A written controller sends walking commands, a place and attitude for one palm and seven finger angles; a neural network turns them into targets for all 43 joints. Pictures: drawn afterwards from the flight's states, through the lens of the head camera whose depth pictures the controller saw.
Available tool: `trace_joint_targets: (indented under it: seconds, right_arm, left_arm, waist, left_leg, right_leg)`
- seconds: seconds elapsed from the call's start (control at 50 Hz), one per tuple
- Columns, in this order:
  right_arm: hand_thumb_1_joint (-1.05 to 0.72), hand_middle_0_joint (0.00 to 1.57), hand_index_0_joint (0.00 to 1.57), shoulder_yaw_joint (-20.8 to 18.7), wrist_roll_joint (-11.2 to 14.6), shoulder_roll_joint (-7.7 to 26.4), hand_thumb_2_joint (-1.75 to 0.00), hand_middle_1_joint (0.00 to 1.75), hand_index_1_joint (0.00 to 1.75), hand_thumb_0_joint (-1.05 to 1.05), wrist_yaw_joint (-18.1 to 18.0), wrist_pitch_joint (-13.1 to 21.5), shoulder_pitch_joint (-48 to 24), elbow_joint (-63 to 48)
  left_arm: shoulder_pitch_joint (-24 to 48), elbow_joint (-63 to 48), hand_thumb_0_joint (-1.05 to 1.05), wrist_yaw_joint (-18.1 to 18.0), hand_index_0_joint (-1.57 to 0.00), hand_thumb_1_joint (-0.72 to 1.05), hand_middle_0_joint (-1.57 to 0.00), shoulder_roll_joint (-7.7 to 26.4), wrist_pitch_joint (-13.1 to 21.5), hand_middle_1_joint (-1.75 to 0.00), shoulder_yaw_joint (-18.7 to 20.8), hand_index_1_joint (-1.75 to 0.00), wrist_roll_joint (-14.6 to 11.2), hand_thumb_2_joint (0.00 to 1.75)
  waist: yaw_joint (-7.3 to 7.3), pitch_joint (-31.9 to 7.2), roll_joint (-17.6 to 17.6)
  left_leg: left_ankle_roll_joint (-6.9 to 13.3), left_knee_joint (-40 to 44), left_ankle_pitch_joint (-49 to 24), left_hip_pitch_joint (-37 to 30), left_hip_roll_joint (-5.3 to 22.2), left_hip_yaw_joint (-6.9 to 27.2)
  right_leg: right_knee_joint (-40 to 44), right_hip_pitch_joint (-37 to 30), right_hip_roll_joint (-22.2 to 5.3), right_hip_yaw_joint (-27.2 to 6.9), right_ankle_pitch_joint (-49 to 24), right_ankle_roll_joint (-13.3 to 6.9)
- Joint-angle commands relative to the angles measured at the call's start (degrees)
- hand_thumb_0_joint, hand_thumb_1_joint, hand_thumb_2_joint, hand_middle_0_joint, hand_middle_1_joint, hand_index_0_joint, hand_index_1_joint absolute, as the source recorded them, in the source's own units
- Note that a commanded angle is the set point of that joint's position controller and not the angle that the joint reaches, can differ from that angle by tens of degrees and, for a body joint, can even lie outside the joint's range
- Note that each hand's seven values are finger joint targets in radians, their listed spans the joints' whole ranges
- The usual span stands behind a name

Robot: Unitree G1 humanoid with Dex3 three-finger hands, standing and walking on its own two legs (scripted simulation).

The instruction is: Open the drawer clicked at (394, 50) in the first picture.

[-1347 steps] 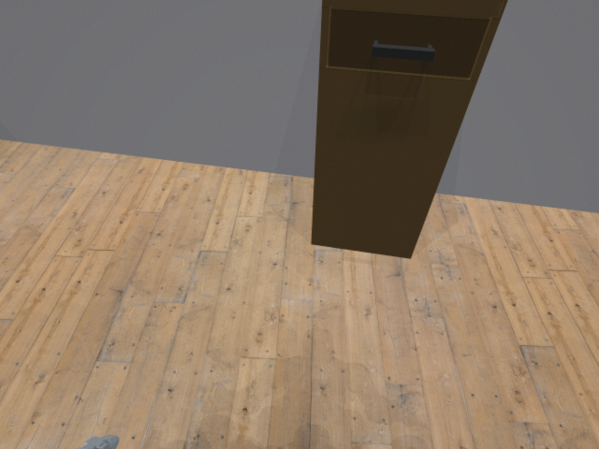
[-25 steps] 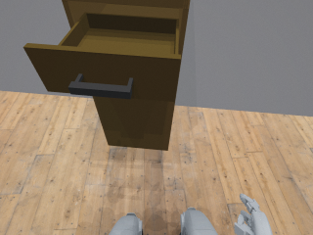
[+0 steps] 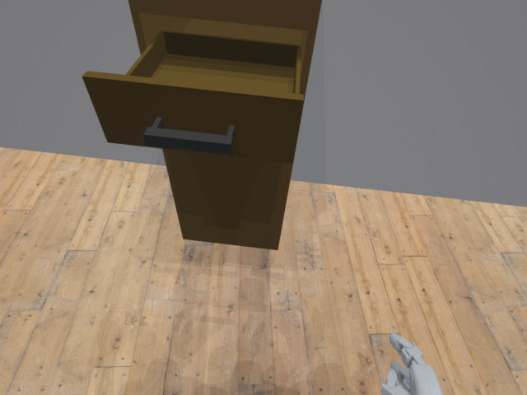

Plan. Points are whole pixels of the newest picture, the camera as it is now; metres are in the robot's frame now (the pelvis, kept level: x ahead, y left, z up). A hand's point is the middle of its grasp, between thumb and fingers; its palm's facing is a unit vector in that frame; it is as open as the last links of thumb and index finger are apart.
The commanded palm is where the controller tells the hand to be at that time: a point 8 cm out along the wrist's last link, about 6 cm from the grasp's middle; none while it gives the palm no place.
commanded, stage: stop stepping back and stand still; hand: left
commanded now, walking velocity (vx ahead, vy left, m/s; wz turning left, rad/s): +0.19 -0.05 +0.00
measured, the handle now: (192, 133) +0.53 +0.17 +0.11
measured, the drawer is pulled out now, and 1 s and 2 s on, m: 0.30 0.30 0.30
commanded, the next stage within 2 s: let the arm hang, fingers relaxed in 0.56 s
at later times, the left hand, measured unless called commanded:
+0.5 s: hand out of the picture +0.20 +0.23 +0.29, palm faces +0.52 -0.74 -0.42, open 7.4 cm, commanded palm +0.13 +0.29 +0.30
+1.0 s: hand out of the picture -0.03 +0.18 -0.18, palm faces +0.03 -0.98 -0.18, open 7.0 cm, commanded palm none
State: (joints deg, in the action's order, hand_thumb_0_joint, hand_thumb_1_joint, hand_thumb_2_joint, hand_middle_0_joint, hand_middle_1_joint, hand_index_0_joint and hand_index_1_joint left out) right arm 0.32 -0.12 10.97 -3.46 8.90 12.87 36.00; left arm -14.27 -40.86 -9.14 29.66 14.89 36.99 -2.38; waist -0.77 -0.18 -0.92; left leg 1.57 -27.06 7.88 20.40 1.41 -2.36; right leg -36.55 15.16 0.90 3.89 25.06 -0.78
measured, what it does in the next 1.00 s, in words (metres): stands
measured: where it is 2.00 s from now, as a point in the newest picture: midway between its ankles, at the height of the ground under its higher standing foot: outside the picture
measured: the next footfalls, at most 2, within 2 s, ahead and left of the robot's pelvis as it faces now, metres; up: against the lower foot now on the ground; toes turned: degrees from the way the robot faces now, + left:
none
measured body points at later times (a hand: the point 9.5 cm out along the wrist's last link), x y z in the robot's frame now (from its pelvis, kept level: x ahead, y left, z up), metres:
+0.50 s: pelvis +0.00 +0.01 +0.00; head +0.00 +0.01 +0.45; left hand +0.16 +0.27 +0.31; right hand +0.15 -0.22 -0.09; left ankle +0.04 +0.11 -0.74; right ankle -0.03 -0.10 -0.74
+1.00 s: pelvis -0.03 +0.01 -0.01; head -0.01 +0.01 +0.44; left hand -0.03 +0.23 -0.17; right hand +0.01 -0.26 -0.15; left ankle +0.03 +0.11 -0.74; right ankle -0.03 -0.11 -0.74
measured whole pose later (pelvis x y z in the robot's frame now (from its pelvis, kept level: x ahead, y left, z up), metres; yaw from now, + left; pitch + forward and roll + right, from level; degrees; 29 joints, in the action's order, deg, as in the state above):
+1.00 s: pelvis -0.03 +0.01 -0.01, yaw +2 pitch -3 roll -1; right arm -0.4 -1.2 14.0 -1.1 -1.9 15.3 56.6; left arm -19.0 56.0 -1.3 9.0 -4.5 -0.1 1.1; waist -1.3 4.1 0.7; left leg 1.0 -34.0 11.5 18.7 1.0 -1.2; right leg -33.4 12.3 1.3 1.6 18.7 -0.7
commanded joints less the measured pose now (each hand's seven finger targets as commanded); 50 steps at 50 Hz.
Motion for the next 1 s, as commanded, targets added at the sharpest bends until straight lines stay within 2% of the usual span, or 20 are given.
trace_joint_targets:
  seconds: [0.0,0.04,0.06,0.1,0.18,0.22,0.28,0.46,0.54,0.62,0.64,0.66,0.72,0.76,0.8,0.82,0.84,0.88,0.92,0.98]
  right_arm:
    - [-0.90,0.20,0.20,-2.79,-0.29,8.35,-0.90,0.30,0.30,0.00,-0.15,1.15,-6.42,-10.02]
    - [-0.90,0.20,0.20,-2.32,-1.02,7.55,-0.90,0.30,0.30,0.00,-0.02,-0.40,-5.42,-9.16]
    - [-0.90,0.20,0.20,-2.27,0.21,6.77,-0.90,0.30,0.30,0.00,0.11,-0.07,-5.87,-8.51]
    - [-0.90,0.20,0.20,-2.31,0.36,6.99,-0.90,0.30,0.30,0.00,0.03,0.13,-4.34,-7.17]
    - [-0.90,0.20,0.20,-1.77,0.33,7.60,-0.90,0.30,0.30,0.00,-1.18,0.26,-4.23,-6.16]
    - [-0.90,0.20,0.20,-2.48,0.83,9.23,-0.90,0.30,0.30,0.00,-1.46,0.56,-5.08,-7.37]
    - [-0.90,0.20,0.20,-2.08,0.97,8.41,-0.90,0.30,0.30,0.00,-1.06,0.73,-4.61,-7.66]
    - [-0.90,0.20,0.20,-2.24,0.82,7.01,-0.90,0.30,0.30,0.00,0.37,1.32,-4.66,-8.30]
    - [-0.90,0.20,0.20,-2.32,0.85,7.20,-0.90,0.30,0.30,0.00,-0.12,0.83,-4.72,-8.04]
    - [-0.90,0.20,0.20,-2.40,1.30,7.56,-0.90,0.30,0.30,0.00,-0.34,0.43,-4.79,-7.99]
    - [-0.90,0.20,0.20,-5.08,3.70,17.15,-0.90,0.30,0.30,0.00,1.90,5.56,-5.89,3.54]
    - [-0.90,0.20,0.20,-5.64,2.23,17.75,-0.90,0.30,0.30,0.00,3.02,2.02,-4.30,6.09]
    - [-0.90,0.20,0.20,-3.32,-0.13,14.66,-0.90,0.30,0.30,0.00,2.83,-4.81,-5.25,5.76]
    - [-0.90,0.20,0.20,-2.23,-0.61,12.91,-0.90,0.30,0.30,0.00,2.85,-5.95,-7.04,6.41]
    - [-0.90,0.20,0.20,-2.12,-0.84,10.01,-0.90,0.30,0.30,0.00,3.35,-7.92,-4.51,8.74]
    - [-0.90,0.20,0.20,-2.29,-1.47,10.14,-0.90,0.30,0.30,0.00,3.25,-9.33,-4.65,9.81]
    - [-0.90,0.20,0.20,-2.37,-1.67,9.69,-0.90,0.30,0.30,0.00,3.15,-10.29,-4.04,10.23]
    - [-0.90,0.20,0.20,-2.12,-1.60,8.41,-0.90,0.30,0.30,0.00,2.80,-10.22,-0.80,12.78]
    - [-0.90,0.20,0.20,-1.33,-1.18,7.61,-0.90,0.30,0.30,0.00,2.24,-9.17,1.24,15.60]
    - [-0.90,0.20,0.20,-1.50,-1.00,7.60,-0.90,0.30,0.30,0.00,1.83,-9.31,0.61,19.01]
  left_arm:
    - [1.01,-13.53,0.00,-0.28,-0.20,0.90,-0.20,11.31,0.67,-0.30,3.07,-0.30,-0.72,0.90]
    - [1.58,-13.42,0.00,-0.81,-0.20,0.90,-0.20,16.45,1.02,-0.30,7.59,-0.30,-1.51,0.90]
    - [3.61,-14.16,0.00,-1.44,-0.20,0.90,-0.20,15.92,1.32,-0.30,7.61,-0.30,-1.61,0.90]
    - [2.38,-8.00,0.00,-1.56,-0.20,0.90,-0.20,11.86,1.06,-0.30,6.01,-0.30,-1.32,0.90]
    - [4.94,-2.39,0.00,-1.43,-0.20,0.90,-0.20,10.72,0.75,-0.30,3.15,-0.30,-0.67,0.90]
    - [8.31,-2.82,0.00,-0.92,-0.20,0.90,-0.20,10.85,1.07,-0.30,1.82,-0.30,-0.36,0.90]
    - [7.18,-3.92,0.00,-0.29,-0.20,0.90,-0.20,10.15,1.81,-0.30,1.78,-0.30,0.02,0.90]
    - [-4.56,-13.46,0.00,-1.00,-0.20,0.90,-0.20,11.86,3.59,-0.30,6.39,-0.30,-1.11,0.90]
    - [-4.14,-9.40,0.00,-1.08,-0.20,0.90,-0.20,12.12,3.40,-0.30,7.56,-0.30,-1.35,0.90]
    - [-2.10,-4.33,0.00,-0.49,-0.20,0.90,-0.20,10.94,2.70,-0.30,6.20,-0.30,-1.51,0.90]
    - [-11.17,42.56,0.00,6.56,-0.20,0.90,-0.20,-8.27,-5.32,-0.30,-30.13,-0.30,0.57,0.90]
    - [-10.25,44.98,0.00,8.52,-0.20,0.90,-0.20,-8.50,-11.90,-0.30,-29.29,-0.30,2.66,0.90]
    - [-4.99,51.01,0.00,8.98,-0.20,0.90,-0.20,-7.81,-16.21,-0.30,-30.17,-0.30,3.80,0.90]
    - [-4.96,59.46,0.00,9.23,-0.20,0.90,-0.20,-5.70,-15.63,-0.30,-30.80,-0.30,4.44,0.90]
    - [-0.66,67.82,0.00,9.12,-0.20,0.90,-0.20,-2.79,-15.99,-0.30,-31.64,-0.30,4.66,0.90]
    - [1.55,71.28,0.00,8.68,-0.20,0.90,-0.20,-2.84,-16.44,-0.30,-32.26,-0.30,4.47,0.90]
    - [3.40,74.66,0.00,8.14,-0.20,0.90,-0.20,-3.41,-16.86,-0.30,-32.99,-0.30,4.31,0.90]
    - [4.28,80.97,0.00,7.95,-0.20,0.90,-0.20,-5.00,-16.14,-0.30,-33.94,-0.30,3.87,0.90]
    - [1.40,87.24,0.00,7.91,-0.20,0.90,-0.20,-7.60,-15.17,-0.30,-34.68,-0.30,3.12,0.90]
    - [-4.67,95.55,0.00,7.90,-0.20,0.90,-0.20,-10.13,-15.64,-0.30,-34.54,-0.30,2.81,0.90]
  waist:
    - [-0.77,-5.75,8.21]
    - [-0.14,-5.74,-3.49]
    - [0.78,-5.06,-8.55]
    - [-0.58,-3.22,-3.60]
    - [-1.07,-0.06,1.59]
    - [-0.28,-0.11,6.18]
    - [-0.31,-3.66,9.88]
    - [-0.73,-9.51,3.93]
    - [-0.74,-8.08,6.60]
    - [-0.86,-6.41,3.86]
    - [-4.88,-5.64,7.09]
    - [-2.80,-8.17,11.60]
    - [-0.09,-4.84,-0.71]
    - [2.25,-3.97,-9.88]
    - [-0.55,1.66,-16.66]
    - [0.02,5.25,-18.09]
    - [-0.29,7.52,-15.81]
    - [-2.12,5.43,-3.12]
    - [-1.45,0.56,4.78]
    - [0.81,1.29,14.58]
  left_leg:
    - [-0.82,6.00,25.65,3.80,5.19,4.90]
    - [-2.07,-16.32,12.72,7.50,1.18,-0.56]
    - [-2.46,-24.38,13.71,13.02,0.62,-0.48]
    - [-2.02,-22.84,13.82,8.78,2.65,1.07]
    - [-0.34,-1.84,8.04,-6.44,2.24,-0.53]
    - [1.85,1.75,4.02,-6.67,7.27,6.36]
    - [2.39,5.27,-1.20,-6.15,9.91,10.34]
    - [-0.49,-1.39,-5.14,-6.75,5.32,2.93]
    - [-0.48,0.51,-7.90,-8.70,6.35,3.66]
    - [-0.21,2.25,-5.17,-7.93,6.90,4.06]
    - [1.00,-6.04,-19.95,-10.65,8.76,5.26]
    - [2.52,-1.33,-22.57,-8.59,10.66,7.36]
    - [7.76,4.16,-8.93,1.70,13.32,15.16]
    - [3.73,-0.41,0.39,5.46,7.64,9.38]
    - [-0.02,-8.37,13.95,0.88,-0.56,2.87]
    - [-0.27,-13.39,15.88,0.42,-1.46,1.82]
    - [-0.39,-16.00,15.94,-0.22,-1.33,1.53]
    - [-0.72,-10.85,10.62,-3.80,-0.23,1.45]
    - [-0.47,0.59,-5.17,-9.50,2.98,5.21]
    - [0.59,6.91,4.71,-4.91,5.44,9.10]
  right_leg:
    - [13.86,-7.49,-1.75,-1.80,3.71,-3.83]
    - [24.29,-4.54,-17.21,-22.08,6.52,-11.04]
    - [24.37,-8.28,-20.13,-25.11,-1.35,-12.42]
    - [22.02,-3.27,-18.16,-17.00,-5.53,-10.77]
    - [15.51,4.57,-11.85,-8.78,-6.87,-5.45]
    - [9.89,4.15,-6.01,-4.89,-10.70,-1.50]
    - [4.91,0.91,-2.41,-0.28,-11.67,0.38]
    - [13.56,-4.45,-7.28,-6.51,-22.25,-1.71]
    - [13.49,-2.52,-5.49,-4.90,-21.80,-0.85]
    - [14.72,-2.19,-4.45,-3.86,-18.64,0.09]
    - [-0.24,6.93,-6.22,-0.45,-24.75,-0.38]
    - [-1.95,6.69,-5.32,-2.65,-13.64,0.81]
    - [-7.33,4.92,-2.53,-5.59,4.02,0.91]
    - [6.38,-2.02,-5.45,-7.68,-6.05,-0.64]
    - [20.65,8.26,-13.63,-16.80,6.21,-4.36]
    - [23.72,11.98,-13.78,-18.41,10.75,-5.74]
    - [24.73,13.62,-13.86,-17.86,10.22,-6.86]
    - [19.63,8.62,-12.14,-15.60,-6.11,-7.64]
    - [12.76,2.46,-7.18,-10.95,-17.55,-3.67]
    - [14.28,-2.72,-4.62,-8.13,-9.06,-2.24]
